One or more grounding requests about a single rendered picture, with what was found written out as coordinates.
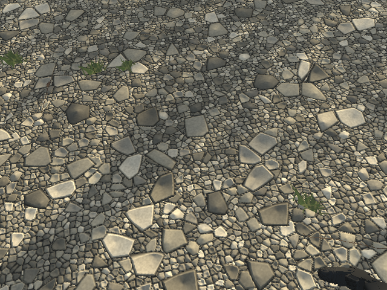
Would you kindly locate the right robot hand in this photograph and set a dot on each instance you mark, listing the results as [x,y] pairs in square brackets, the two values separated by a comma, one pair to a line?
[352,277]

